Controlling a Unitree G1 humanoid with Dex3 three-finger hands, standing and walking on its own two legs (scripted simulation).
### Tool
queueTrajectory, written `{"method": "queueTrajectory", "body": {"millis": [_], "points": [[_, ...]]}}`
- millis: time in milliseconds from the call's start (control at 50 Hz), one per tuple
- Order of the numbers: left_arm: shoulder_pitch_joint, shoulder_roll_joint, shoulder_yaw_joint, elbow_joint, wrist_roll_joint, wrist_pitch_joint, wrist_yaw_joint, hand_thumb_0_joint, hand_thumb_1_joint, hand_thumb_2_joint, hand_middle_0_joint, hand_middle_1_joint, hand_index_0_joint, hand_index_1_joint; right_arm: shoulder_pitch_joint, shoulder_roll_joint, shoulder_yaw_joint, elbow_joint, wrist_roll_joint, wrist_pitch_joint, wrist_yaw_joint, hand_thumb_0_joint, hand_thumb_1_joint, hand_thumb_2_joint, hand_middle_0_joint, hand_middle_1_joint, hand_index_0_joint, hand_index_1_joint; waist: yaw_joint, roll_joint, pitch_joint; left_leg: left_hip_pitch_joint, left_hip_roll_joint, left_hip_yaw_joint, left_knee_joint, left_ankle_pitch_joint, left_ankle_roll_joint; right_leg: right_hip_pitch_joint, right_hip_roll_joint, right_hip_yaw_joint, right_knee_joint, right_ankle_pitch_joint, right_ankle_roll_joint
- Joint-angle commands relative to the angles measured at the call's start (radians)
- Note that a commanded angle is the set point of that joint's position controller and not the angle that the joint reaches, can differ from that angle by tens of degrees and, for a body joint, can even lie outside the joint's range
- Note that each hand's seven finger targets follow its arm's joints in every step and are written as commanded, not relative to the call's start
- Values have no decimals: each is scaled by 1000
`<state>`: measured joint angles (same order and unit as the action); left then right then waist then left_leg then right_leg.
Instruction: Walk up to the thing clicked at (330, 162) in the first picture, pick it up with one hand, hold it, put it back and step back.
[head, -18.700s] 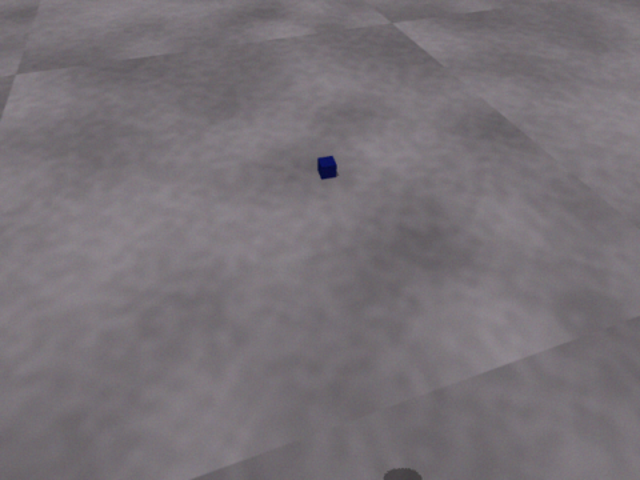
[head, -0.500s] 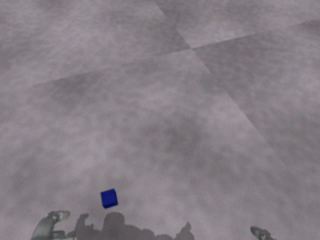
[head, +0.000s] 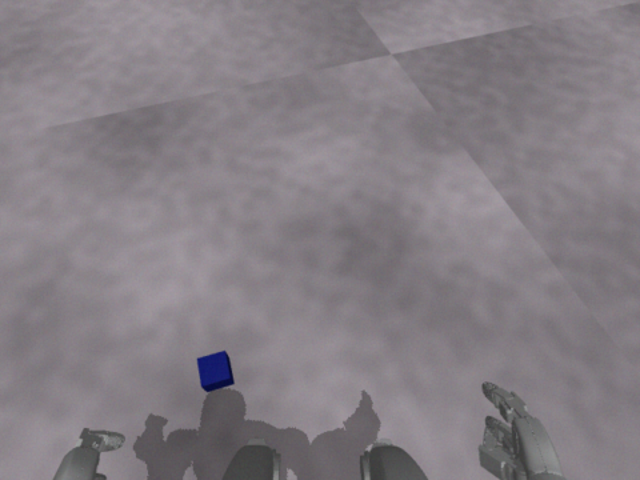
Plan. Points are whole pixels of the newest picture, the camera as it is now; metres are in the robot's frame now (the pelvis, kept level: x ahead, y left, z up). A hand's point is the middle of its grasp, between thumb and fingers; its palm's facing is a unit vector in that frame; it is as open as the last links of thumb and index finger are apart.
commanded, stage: rise first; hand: left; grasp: from above
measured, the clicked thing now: (216, 371) +0.41 +0.26 -0.65
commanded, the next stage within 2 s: none
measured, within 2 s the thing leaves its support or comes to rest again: neither
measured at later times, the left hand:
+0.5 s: hand (141, 456) +0.19 +0.29 -0.29, palm faces -0.39 -0.54 -0.75, open 13.6 cm
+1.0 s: hand (166, 406) +0.28 +0.30 -0.42, palm faces -0.44 -0.15 -0.89, open 13.2 cm
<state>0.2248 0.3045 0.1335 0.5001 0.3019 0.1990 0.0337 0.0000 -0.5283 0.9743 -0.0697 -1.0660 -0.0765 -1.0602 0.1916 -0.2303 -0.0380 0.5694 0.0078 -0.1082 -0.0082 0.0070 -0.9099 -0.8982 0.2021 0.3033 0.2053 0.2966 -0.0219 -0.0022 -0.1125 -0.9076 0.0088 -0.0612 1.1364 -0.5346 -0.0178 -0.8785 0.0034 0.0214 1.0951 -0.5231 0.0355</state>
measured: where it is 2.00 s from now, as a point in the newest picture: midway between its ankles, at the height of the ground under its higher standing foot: outside the picture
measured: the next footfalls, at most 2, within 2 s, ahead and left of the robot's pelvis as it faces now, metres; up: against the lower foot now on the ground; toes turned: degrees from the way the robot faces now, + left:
none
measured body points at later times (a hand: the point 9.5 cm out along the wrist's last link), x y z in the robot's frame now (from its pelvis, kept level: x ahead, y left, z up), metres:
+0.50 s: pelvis -0.05 -0.01 -0.14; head +0.12 +0.01 +0.27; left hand +0.21 +0.32 -0.25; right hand +0.16 -0.27 -0.25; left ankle +0.00 +0.13 -0.65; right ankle +0.00 -0.14 -0.65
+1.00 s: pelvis -0.10 +0.00 -0.28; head +0.10 +0.03 +0.12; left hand +0.30 +0.31 -0.37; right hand -0.01 -0.28 -0.41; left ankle +0.00 +0.13 -0.65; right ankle +0.00 -0.14 -0.65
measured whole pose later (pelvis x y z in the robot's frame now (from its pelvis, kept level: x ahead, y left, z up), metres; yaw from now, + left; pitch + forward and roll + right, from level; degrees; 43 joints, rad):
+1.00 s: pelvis -0.10 +0.00 -0.28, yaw -3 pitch +33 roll -5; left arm -0.57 0.59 0.11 1.09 1.03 -0.12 0.30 0.00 -0.37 0.87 -0.18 -0.96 -0.20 -0.94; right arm 0.15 -0.26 -0.03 0.76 -0.04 -0.08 0.06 0.01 -0.89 -0.89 0.20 0.30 0.21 0.30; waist -0.09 0.01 -0.14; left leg -2.07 -0.03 -0.11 2.16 -0.66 -0.03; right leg -2.03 0.04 0.01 2.11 -0.65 0.05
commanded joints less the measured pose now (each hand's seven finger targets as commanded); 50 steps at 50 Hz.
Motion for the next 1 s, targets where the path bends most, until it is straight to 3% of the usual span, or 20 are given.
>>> {"method": "queueTrajectory", "body": {"millis": [0,20,120,180,280,360,420,440,520,600,640,700,760,840,880,940,980], "points": [[57,156,53,-168,29,-1,30,0,-535,934,-70,-1068,-83,-1052,10,-152,-55,-147,0,-59,-7,0,-908,-900,200,300,200,300,-7,66,-261,147,3,28,-105,335,18,71,14,-55,-67,271,-54],[68,167,63,-180,31,1,31,0,-529,920,-71,-1081,-89,-1060,5,-153,-54,-149,-1,-64,-7,0,-911,-901,200,300,200,300,4,80,-265,131,6,24,-92,341,15,49,13,-57,-40,263,-56],[95,163,54,-241,51,4,42,0,-532,910,-83,-1084,-100,-1064,-3,-146,-51,-165,0,-81,-5,0,-921,-904,200,300,200,300,-4,76,-310,73,-3,33,-16,321,20,-9,16,-56,15,257,-55],[-13,206,68,-213,88,-14,55,0,-534,912,-103,-1054,-112,-1042,-23,-156,-52,-157,-1,-95,-8,0,-922,-905,200,300,200,300,-19,72,-275,-23,-6,24,35,228,23,-102,15,-54,70,192,-54],[-186,264,77,-45,194,-104,78,0,-534,892,-126,-1045,-137,-1031,-41,-173,-53,-110,-5,-120,2,0,-946,-911,201,300,200,300,-30,64,-319,-203,-17,35,203,177,25,-280,13,-46,231,150,-54],[-270,265,35,11,285,-187,107,0,-428,820,-221,-947,-228,-937,-51,-190,-66,-82,-9,-135,17,0,-949,-912,201,300,200,300,-17,85,-432,-294,-25,43,326,168,26,-402,17,-41,353,144,-55],[-325,327,57,22,351,-228,146,0,-388,800,-252,-917,-258,-909,-52,-206,-75,-54,-9,-135,26,0,-937,-909,200,300,200,300,5,117,-516,-345,-26,41,401,189,23,-481,20,-44,442,151,-61],[-348,368,82,30,374,-239,163,0,-376,803,-249,-905,-254,-900,-54,-214,-79,-44,-9,-132,28,0,-925,-907,200,300,200,300,16,128,-547,-362,-25,42,430,202,23,-497,20,-45,472,161,-62],[-501,437,101,115,476,-254,220,0,-405,852,-194,-953,-203,-943,-42,-229,-83,0,-8,-107,34,0,-904,-901,200,300,200,300,15,117,-596,-463,-26,42,526,192,22,-592,23,-58,562,151,-62],[-671,499,119,148,529,-250,256,0,-387,841,-196,-980,-218,-957,-22,-240,-89,28,-16,-78,43,0,-913,-903,200,299,200,299,19,95,-699,-530,-28,57,613,130,29,-622,24,-58,608,109,-58],[-736,480,83,199,549,-249,262,0,-380,861,-176,-978,-198,-956,-15,-236,-88,42,-22,-69,45,0,-891,-897,200,299,200,299,-1,75,-682,-597,-31,61,636,51,32,-644,26,-65,624,39,-56],[-834,510,77,269,586,-257,264,0,-396,871,-177,-982,-196,-962,3,-235,-94,64,-30,-53,45,0,-896,-899,200,299,200,299,-4,76,-698,-633,-33,65,663,-14,33,-679,30,-73,641,-36,-58],[-900,526,48,336,612,-269,253,0,-389,875,-166,-984,-186,-963,6,-233,-93,70,-35,-38,46,0,-887,-897,200,299,200,299,-27,52,-658,-703,-38,60,688,-96,39,-721,36,-80,660,-130,-59],[-950,552,42,414,675,-296,270,0,-373,868,-158,-973,-183,-946,16,-235,-78,84,-39,-20,48,0,-878,-893,200,299,200,299,-32,67,-586,-767,-45,53,709,-167,41,-809,43,-91,698,-207,-68],[-976,552,33,449,701,-311,285,0,-384,885,-154,-948,-173,-928,20,-237,-73,89,-42,-13,52,0,-876,-892,201,299,200,299,-48,68,-557,-792,-49,48,723,-188,44,-836,44,-97,714,-219,-69],[-1030,598,50,470,748,-335,318,0,-380,887,-169,-908,-180,-895,28,-242,-62,101,-47,-1,57,0,-869,-890,200,299,200,299,-47,101,-562,-795,-52,44,743,-179,43,-887,42,-107,754,-197,-74],[-1067,583,39,476,782,-347,341,0,-394,901,-170,-888,-175,-882,43,-249,-55,120,-52,2,63,0,-869,-890,200,299,200,299,-52,169,-580,-742,-46,33,749,-130,32,-941,38,-122,794,-132,-78]]}}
